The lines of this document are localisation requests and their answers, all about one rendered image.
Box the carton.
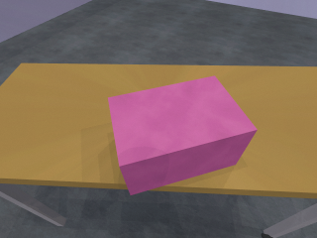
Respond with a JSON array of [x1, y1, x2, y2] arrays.
[[108, 75, 258, 195]]

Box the table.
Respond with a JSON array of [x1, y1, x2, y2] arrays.
[[0, 62, 317, 238]]

